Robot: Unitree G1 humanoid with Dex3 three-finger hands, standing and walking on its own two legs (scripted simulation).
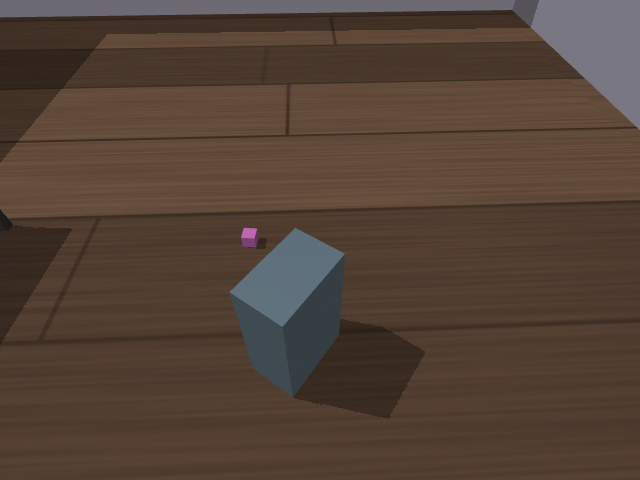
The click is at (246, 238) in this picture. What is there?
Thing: cube
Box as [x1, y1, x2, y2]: [241, 228, 258, 247]
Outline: 244,228 241,236 243,246 255,247 258,238 257,230 255,228
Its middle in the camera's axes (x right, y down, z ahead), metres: -0.30 -0.01 +1.65
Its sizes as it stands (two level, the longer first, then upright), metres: 0.058 0.058 0.058
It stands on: the floor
